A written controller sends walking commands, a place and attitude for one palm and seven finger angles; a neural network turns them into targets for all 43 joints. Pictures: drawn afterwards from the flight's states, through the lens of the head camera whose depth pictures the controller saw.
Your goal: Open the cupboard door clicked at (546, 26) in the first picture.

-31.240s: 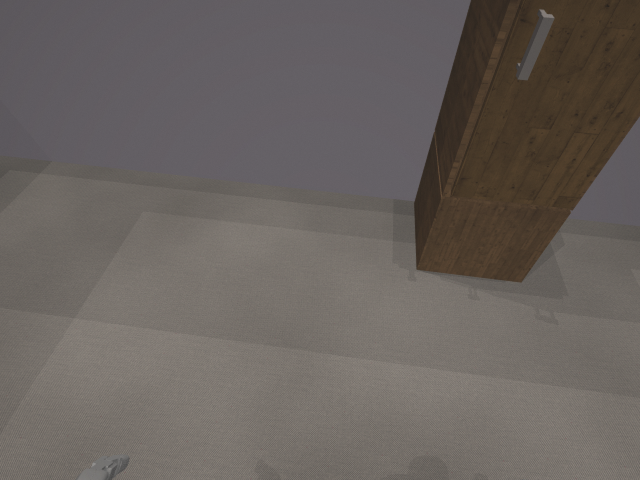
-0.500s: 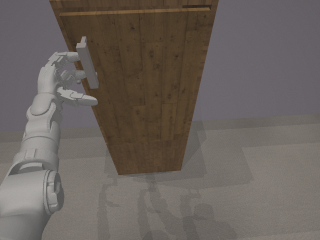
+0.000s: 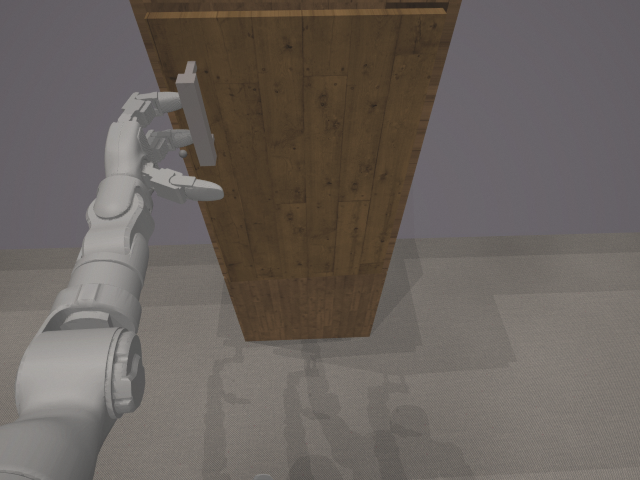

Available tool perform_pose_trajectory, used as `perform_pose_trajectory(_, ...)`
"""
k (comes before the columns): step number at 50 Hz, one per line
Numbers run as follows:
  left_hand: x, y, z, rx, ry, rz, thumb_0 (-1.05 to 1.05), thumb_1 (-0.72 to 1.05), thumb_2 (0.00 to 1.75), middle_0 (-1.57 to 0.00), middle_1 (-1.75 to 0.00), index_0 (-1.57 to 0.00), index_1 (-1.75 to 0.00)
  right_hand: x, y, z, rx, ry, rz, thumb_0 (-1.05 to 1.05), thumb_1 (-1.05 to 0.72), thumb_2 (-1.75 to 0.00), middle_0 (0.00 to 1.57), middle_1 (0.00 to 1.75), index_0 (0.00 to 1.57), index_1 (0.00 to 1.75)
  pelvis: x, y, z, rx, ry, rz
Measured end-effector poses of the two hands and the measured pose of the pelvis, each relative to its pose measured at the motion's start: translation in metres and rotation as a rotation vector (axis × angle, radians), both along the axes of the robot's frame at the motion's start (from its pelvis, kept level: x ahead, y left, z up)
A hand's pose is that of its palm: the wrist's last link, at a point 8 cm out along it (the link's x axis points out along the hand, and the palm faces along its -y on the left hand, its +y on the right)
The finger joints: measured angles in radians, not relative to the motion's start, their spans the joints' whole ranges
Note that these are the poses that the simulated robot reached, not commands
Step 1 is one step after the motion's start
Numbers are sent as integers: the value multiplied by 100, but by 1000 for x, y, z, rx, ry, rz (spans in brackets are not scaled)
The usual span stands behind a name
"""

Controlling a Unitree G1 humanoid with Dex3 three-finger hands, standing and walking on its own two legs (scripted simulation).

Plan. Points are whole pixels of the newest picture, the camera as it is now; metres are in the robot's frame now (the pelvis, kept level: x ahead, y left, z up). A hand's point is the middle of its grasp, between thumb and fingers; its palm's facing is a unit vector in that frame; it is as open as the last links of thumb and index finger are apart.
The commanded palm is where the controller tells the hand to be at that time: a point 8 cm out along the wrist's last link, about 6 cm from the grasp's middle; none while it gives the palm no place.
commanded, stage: slide the fingers in behind the handle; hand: left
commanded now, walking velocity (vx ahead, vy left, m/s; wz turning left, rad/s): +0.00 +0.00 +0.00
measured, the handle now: (200, 115) +0.56 +0.16 +0.15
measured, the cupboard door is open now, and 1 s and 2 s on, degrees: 2 0 0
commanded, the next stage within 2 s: move the hooked fingers beside the handle in 0.40 s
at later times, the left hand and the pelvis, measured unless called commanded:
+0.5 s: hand (184, 154) +0.47 +0.17 +0.16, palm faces +0.09 -1.00 +0.00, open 14.4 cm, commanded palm +0.45 +0.19 +0.15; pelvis +0.00 +0.01 +0.00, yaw +1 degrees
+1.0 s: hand (181, 145) +0.49 +0.17 +0.16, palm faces +0.07 -1.00 +0.01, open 14.1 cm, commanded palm +0.47 +0.22 +0.15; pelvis +0.00 +0.00 +0.00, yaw +0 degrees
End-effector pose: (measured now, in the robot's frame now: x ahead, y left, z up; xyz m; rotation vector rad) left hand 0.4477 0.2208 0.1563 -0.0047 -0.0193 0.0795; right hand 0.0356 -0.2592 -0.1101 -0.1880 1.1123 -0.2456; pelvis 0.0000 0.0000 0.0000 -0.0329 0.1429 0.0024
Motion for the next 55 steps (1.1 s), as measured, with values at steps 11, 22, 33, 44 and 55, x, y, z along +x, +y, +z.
perform_pose_trajectory(11,0,-1,0,-2,-4,2,-2,-50,30,-23,-122,-23,-119,14,8,1,3,-34,34,1,-91,-90,20,29,20,30,0,5,0,-1,0,7)
perform_pose_trajectory(22,0,-1,0,8,-6,5,-2,-50,30,-23,-122,-23,-120,20,11,1,5,-47,51,0,-91,-90,20,29,20,30,0,7,-1,-2,3,11)
perform_pose_trajectory(33,3,-2,1,15,-1,20,-2,-50,30,-23,-122,-22,-121,18,9,-1,4,-28,62,0,-91,-90,20,29,20,30,-1,4,-1,0,6,20)
perform_pose_trajectory(44,12,2,1,0,8,2,-2,-50,30,-24,-122,-25,-121,5,-2,1,-13,2,26,0,-91,-90,20,29,20,30,2,-2,-1,3,20,7)
perform_pose_trajectory(55,21,7,-3,-19,23,-17,-2,-50,30,-28,-123,-29,-121,-6,-11,3,-27,35,-22,0,-91,-90,20,29,20,30,5,-6,0,5,31,-10)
